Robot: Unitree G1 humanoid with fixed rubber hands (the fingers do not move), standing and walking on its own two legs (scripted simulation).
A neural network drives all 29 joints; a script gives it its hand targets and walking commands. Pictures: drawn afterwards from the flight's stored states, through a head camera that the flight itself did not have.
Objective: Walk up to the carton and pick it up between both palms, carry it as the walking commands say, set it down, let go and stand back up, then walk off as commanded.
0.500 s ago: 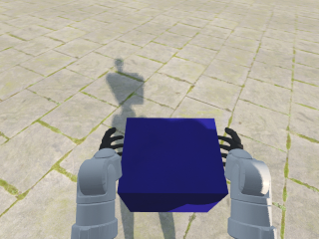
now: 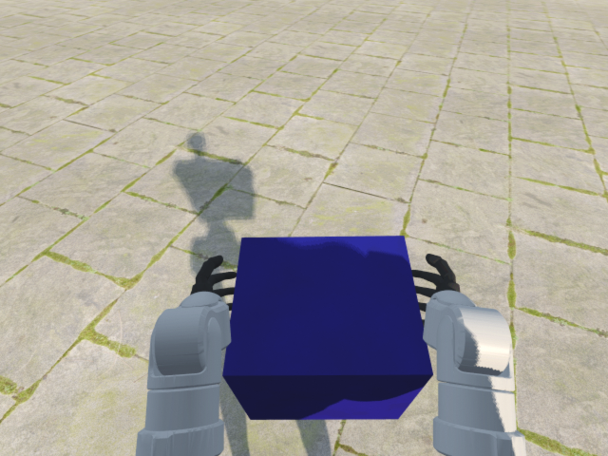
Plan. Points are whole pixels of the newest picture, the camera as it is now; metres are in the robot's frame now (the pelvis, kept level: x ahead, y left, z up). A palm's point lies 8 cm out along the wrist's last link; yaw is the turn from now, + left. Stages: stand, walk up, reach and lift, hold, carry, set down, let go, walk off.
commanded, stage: carry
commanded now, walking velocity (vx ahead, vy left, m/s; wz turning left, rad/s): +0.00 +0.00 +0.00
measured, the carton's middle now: (323, 332) +0.30 +0.00 +0.01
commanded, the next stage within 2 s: none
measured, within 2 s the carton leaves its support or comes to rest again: neither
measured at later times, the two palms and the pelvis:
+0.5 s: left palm (218, 287) +0.32 +0.14 +0.09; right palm (443, 290) +0.32 -0.15 +0.10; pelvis +0.03 -0.01 +0.00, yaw +0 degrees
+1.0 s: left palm (225, 282) +0.33 +0.13 +0.09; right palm (446, 285) +0.33 -0.16 +0.09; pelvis +0.04 -0.01 +0.00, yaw +0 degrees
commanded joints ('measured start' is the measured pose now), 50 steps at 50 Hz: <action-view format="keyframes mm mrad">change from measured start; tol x2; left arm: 1 -533 -1010 -662 -26 -457 4 -421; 17 -485 -1000 -642 -29 -447 -2 -418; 50 -471 -974 -636 -25 -436 -32 -417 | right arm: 1 -478 1027 635 3 447 8 412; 33 -433 1002 660 -46 446 -10 394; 50 -429 996 653 -26 433 -30 394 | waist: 1 -2 34 -181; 12 -1 -5 -215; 23 0 -2 -249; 50 2 -12 -223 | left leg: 1 136 91 -145 -124 -295 -3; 7 143 93 -143 -109 -238 3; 15 179 97 -127 -63 -56 15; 23 208 99 -110 -20 81 27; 33 218 92 -96 -6 93 29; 50 207 86 -88 -10 49 23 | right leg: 1 -30 -97 128 -153 -253 -22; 8 -10 -120 143 -165 -199 -25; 15 36 -121 123 -130 -39 -23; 23 68 -118 106 -90 77 -24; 34 75 -117 98 -88 104 -25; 50 70 -116 98 -102 80 -26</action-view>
